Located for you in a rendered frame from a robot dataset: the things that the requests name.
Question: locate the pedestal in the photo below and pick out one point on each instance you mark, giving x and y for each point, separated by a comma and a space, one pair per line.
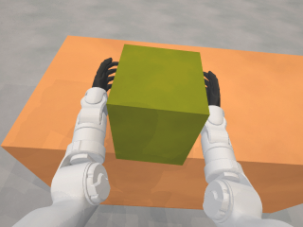
261, 95

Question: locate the left robot upper arm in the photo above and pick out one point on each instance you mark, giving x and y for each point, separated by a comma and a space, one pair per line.
76, 193

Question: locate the robot left forearm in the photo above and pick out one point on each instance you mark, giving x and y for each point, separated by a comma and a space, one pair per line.
90, 131

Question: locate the carton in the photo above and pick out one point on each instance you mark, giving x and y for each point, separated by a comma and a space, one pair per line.
157, 105

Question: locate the robot right forearm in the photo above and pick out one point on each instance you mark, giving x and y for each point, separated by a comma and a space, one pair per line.
220, 160

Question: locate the right robot hand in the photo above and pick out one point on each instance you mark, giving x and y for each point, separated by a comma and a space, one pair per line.
212, 89

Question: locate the left robot hand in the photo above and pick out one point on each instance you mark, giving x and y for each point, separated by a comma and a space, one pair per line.
101, 79

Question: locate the right robot upper arm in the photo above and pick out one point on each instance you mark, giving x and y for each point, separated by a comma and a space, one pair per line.
231, 204

